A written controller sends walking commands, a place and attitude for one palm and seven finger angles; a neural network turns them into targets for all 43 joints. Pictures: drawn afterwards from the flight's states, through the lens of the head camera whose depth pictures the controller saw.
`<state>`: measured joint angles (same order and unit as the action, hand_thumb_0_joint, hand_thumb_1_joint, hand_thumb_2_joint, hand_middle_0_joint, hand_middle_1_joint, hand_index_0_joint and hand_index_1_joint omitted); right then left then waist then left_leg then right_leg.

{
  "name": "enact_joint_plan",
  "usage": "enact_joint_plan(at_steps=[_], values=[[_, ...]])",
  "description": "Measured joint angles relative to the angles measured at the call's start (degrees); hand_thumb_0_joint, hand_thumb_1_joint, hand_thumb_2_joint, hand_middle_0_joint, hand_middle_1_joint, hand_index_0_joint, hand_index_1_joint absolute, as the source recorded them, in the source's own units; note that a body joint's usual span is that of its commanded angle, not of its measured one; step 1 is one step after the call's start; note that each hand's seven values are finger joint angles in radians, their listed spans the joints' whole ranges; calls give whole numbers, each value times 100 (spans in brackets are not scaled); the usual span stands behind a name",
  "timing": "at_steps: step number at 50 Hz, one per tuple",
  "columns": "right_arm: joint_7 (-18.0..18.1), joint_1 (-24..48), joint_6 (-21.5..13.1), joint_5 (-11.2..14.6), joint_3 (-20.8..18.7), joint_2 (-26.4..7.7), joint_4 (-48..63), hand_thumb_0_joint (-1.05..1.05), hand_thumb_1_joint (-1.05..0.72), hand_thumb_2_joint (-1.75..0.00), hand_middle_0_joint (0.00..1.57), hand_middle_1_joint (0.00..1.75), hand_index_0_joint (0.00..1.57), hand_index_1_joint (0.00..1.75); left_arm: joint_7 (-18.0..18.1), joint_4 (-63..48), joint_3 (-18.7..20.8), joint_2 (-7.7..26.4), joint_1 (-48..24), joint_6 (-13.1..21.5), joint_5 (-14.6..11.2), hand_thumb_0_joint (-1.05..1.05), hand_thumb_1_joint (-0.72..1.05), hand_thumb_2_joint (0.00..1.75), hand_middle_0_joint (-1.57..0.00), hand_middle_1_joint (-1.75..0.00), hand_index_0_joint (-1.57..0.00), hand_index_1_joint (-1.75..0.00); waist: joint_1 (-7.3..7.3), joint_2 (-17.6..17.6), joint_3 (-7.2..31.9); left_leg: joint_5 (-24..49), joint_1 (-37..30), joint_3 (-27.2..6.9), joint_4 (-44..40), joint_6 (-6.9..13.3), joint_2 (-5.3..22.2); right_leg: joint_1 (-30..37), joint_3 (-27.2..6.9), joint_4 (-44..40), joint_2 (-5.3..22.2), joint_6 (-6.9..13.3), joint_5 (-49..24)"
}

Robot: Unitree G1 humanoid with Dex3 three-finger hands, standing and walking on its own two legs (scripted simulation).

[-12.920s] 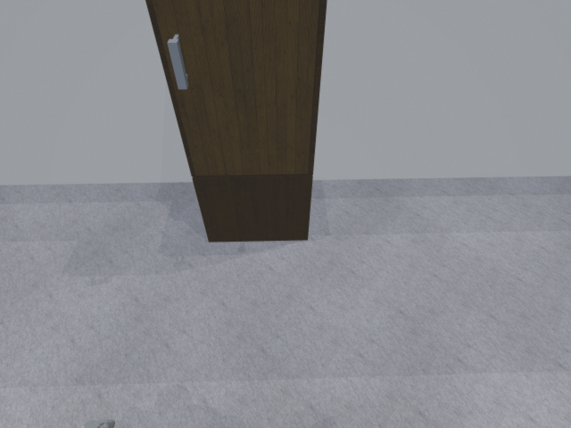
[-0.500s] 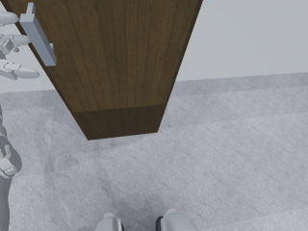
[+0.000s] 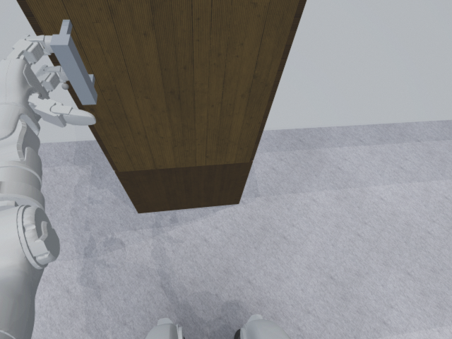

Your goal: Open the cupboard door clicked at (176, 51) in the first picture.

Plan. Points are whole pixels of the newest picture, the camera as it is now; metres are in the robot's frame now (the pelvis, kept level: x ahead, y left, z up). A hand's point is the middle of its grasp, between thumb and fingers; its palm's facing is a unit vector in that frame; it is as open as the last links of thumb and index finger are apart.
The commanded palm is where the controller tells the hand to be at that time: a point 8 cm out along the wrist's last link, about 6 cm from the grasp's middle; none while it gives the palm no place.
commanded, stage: slide the fingers in behind the handle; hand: left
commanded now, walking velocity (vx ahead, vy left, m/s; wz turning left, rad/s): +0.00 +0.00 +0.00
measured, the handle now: (78, 64) +0.56 +0.21 +0.12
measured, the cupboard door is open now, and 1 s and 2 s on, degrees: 0 0 2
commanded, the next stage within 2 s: close the thumb around the handle in 0.86 s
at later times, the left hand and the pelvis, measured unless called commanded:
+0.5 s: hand (87, 84) +0.51 +0.19 +0.12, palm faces +0.04 -1.00 -0.01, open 13.9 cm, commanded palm +0.49 +0.24 +0.11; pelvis -0.01 -0.01 +0.00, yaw +0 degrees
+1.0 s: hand (85, 86) +0.51 +0.19 +0.12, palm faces +0.04 -1.00 -0.01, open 14.0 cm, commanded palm +0.48 +0.24 +0.11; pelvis +0.00 -0.01 +0.00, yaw +0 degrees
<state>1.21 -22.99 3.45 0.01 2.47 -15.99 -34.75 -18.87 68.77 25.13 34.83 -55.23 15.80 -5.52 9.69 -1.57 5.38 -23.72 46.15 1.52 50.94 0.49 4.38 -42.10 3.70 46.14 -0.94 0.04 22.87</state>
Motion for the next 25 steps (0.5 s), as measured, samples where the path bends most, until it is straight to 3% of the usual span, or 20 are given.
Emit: enact_joint_plan(at_steps=[25], values=[[-39, -249, -98, -30, -72, -24, -120, 0, -90, -90, 20, 30, 20, 29, 468, 79, -57, -241, -92, 80, 115, -2, -50, 30, -30, -120, -31, -121, 70, -52, -48, 99, -42, 25, -97, -53, 21, -28, -31, 16, -25, 62, -47]])
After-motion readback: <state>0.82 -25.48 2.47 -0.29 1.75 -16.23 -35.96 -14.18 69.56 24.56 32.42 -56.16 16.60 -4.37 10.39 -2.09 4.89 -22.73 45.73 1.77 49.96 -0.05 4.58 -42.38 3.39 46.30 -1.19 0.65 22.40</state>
